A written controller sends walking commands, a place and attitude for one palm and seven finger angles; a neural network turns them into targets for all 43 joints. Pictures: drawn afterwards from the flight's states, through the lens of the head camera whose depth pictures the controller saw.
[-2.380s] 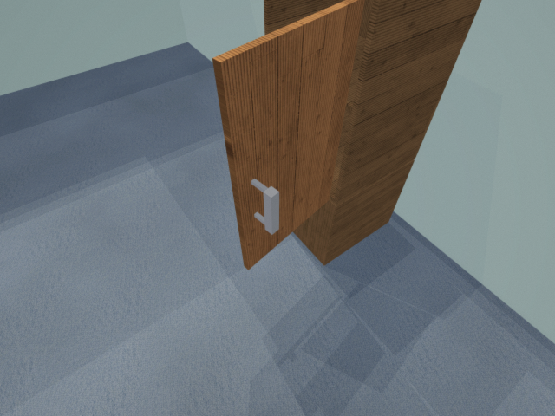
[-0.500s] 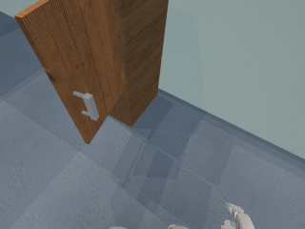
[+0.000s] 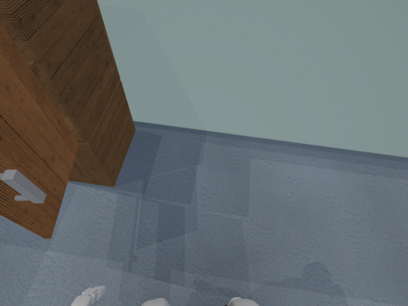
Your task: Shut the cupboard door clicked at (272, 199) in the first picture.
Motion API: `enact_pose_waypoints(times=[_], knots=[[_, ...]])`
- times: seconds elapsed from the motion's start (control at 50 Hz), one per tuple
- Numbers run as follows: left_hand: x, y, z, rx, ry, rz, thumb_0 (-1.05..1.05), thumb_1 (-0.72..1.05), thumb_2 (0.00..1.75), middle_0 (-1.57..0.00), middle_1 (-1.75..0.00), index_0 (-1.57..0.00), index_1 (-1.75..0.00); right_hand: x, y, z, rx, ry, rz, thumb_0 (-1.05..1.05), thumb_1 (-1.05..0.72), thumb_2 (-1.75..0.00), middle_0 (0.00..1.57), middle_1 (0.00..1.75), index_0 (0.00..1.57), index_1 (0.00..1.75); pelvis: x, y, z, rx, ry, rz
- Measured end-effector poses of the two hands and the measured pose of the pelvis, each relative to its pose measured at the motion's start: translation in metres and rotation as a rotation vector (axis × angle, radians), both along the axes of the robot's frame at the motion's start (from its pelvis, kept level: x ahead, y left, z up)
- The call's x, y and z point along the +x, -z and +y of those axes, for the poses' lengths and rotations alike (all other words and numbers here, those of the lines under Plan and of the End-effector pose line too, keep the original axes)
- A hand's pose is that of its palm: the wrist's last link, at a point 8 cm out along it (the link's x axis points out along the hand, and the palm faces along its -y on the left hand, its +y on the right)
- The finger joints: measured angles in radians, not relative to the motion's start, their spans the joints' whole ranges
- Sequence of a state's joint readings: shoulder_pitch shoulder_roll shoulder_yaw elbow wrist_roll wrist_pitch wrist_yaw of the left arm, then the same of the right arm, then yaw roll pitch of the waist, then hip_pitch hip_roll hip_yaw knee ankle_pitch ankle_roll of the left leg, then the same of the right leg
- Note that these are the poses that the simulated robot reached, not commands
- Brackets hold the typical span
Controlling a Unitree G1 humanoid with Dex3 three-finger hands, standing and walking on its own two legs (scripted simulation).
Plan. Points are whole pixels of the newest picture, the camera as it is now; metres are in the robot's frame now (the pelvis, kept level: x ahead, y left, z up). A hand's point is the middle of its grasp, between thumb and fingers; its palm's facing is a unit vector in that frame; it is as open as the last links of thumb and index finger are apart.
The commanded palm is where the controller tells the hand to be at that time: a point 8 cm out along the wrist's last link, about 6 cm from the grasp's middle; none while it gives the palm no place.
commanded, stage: walk around to get in front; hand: left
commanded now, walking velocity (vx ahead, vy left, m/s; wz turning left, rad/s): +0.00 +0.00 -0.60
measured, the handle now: (16, 188) +0.35 +0.44 -0.07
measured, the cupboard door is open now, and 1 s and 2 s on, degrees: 100 100 100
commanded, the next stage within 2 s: none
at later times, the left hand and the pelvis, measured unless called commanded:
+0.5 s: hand (144, 292) +0.16 +0.13 -0.15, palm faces -0.29 -0.92 -0.27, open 7.4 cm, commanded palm none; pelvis +0.01 -0.04 +0.01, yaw -18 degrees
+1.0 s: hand (185, 265) +0.21 +0.05 -0.15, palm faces -0.54 -0.79 -0.28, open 7.4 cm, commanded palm none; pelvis +0.01 -0.07 +0.00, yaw -35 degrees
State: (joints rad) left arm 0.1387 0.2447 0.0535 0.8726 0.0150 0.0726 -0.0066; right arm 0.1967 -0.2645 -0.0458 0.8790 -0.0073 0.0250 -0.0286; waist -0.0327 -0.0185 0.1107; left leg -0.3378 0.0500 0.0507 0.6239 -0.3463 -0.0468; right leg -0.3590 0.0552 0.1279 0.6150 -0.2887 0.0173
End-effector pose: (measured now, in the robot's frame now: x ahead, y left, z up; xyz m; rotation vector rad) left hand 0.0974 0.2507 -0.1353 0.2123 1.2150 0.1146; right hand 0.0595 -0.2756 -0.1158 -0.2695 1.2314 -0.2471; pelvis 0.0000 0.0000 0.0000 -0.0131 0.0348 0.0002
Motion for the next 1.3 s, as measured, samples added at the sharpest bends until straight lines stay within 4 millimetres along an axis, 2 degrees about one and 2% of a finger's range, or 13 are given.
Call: enact_pose_waypoints(times=[0.06, 0.18, 0.32, 0.38, 0.46, 0.62, 0.72, 0.8, 0.9, 0.96, 1.14, 1.22, 1.3], knots=[[0.015, 0.002, -0.003, -0.025, 0.032, -0.004, 0.01, 0.9, 0.9, -0.2, -0.3, -0.2, -0.3, -0.014, -0.003, 0.01, 0.003, 0.013, 0.006, 0.0, -0.91, -0.9, 0.2, 0.3, 0.2, 0.3, 0.001, -0.002, 0.002, -0.007, 0.034, -0.004], [0.047, -0.015, -0.021, -0.047, 0.089, -0.044, 0.01, 0.9, 0.9, -0.2, -0.3, -0.2, -0.3, -0.045, -0.008, 0.017, 0.049, 0.075, 0.067, 0.0, -0.91, -0.89, 0.2, 0.3, 0.2, 0.3, 0.006, -0.015, -0.007, -0.03, 0.102, -0.005], [0.082, -0.018, -0.055, 0.02, 0.218, -0.091, 0.01, 0.9, 0.9, -0.2, -0.3, -0.2, -0.3, -0.073, 0.02, -0.009, 0.109, 0.215, 0.061, 0.0, -0.9, -0.89, 0.2, 0.3, 0.2, 0.3, 0.01, 0.001, -0.035, 0.009, 0.204, -0.007], [0.081, -0.021, -0.065, 0.047, 0.242, -0.075, 0.01, 0.9, 0.9, -0.2, -0.3, -0.2, -0.3, -0.075, 0.024, -0.023, 0.096, 0.263, 0.067, 0.0, -0.91, -0.89, 0.2, 0.3, 0.2, 0.3, 0.007, 0.0, -0.039, 0.003, 0.24, -0.019], [0.071, -0.022, -0.072, 0.055, 0.261, -0.026, 0.01, 0.9, 0.9, -0.2, -0.3, -0.2, -0.3, -0.064, 0.013, -0.035, 0.076, 0.297, 0.016, 0.01, -0.91, -0.89, 0.2, 0.3, 0.2, 0.3, 0.006, -0.008, -0.041, 0.018, 0.291, -0.026], [0.072, 0.0, -0.072, 0.008, 0.315, 0.051, 0.01, 0.9, 0.9, -0.2, -0.3, -0.2, -0.3, -0.045, -0.002, -0.034, 0.018, 0.332, -0.111, 0.0, -0.91, -0.9, 0.2, 0.3, 0.2, 0.3, 0.016, -0.002, -0.031, -0.002, 0.386, -0.003], [0.092, -0.003, -0.083, -0.012, 0.367, 0.044, 0.01, 0.9, 0.9, -0.2, -0.3, -0.2, -0.3, -0.069, -0.009, -0.024, 0.021, 0.351, -0.07, 0.0, -0.91, -0.89, 0.2, 0.3, 0.2, 0.3, 0.016, -0.008, -0.036, -0.01, 0.442, -0.007], [0.111, -0.014, -0.103, -0.015, 0.423, 0.017, 0.01, 0.91, 0.9, -0.2, -0.3, -0.19, -0.3, -0.096, -0.007, -0.023, 0.045, 0.409, -0.025, 0.0, -0.91, -0.89, 0.2, 0.3, 0.2, 0.3, 0.015, -0.014, -0.045, -0.026, 0.488, -0.004], [0.133, -0.015, -0.138, 0.018, 0.533, -0.049, 0.01, 0.9, 0.9, -0.2, -0.3, -0.19, -0.3, -0.137, 0.013, -0.037, 0.078, 0.522, -0.007, 0.0, -0.9, -0.89, 0.2, 0.3, 0.2, 0.3, 0.009, 0.0, -0.067, 0.004, 0.553, -0.012], [0.137, -0.016, -0.154, 0.042, 0.567, -0.059, 0.01, 0.9, 0.9, -0.2, -0.3, -0.2, -0.3, -0.155, 0.021, -0.048, 0.072, 0.583, 0.024, 0.0, -0.91, -0.89, 0.2, 0.3, 0.2, 0.3, 0.006, 0.003, -0.071, -0.004, 0.586, -0.02], [0.14, -0.009, -0.176, 0.022, 0.662, 0.015, 0.01, 0.9, 0.9, -0.2, -0.3, -0.2, -0.3, -0.153, -0.004, -0.054, 0.015, 0.681, -0.05, 0.01, -0.91, -0.9, 0.2, 0.3, 0.2, 0.3, 0.014, -0.007, -0.07, 0.013, 0.704, -0.016], [0.155, 0.004, -0.187, -0.004, 0.706, 0.037, 0.01, 0.9, 0.9, -0.2, -0.3, -0.2, -0.3, -0.155, -0.006, -0.042, -0.015, 0.701, -0.069, 0.0, -0.91, -0.9, 0.2, 0.3, 0.2, 0.3, 0.021, -0.001, -0.067, -0.002, 0.756, 0.002], [0.17, -0.003, -0.207, -0.026, 0.755, 0.025, 0.01, 0.9, 0.9, -0.2, -0.3, -0.2, -0.3, -0.171, -0.013, -0.023, 0.012, 0.733, -0.026, 0.0, -0.91, -0.89, 0.2, 0.3, 0.2, 0.3, 0.021, -0.011, -0.073, -0.017, 0.799, 0.005]])
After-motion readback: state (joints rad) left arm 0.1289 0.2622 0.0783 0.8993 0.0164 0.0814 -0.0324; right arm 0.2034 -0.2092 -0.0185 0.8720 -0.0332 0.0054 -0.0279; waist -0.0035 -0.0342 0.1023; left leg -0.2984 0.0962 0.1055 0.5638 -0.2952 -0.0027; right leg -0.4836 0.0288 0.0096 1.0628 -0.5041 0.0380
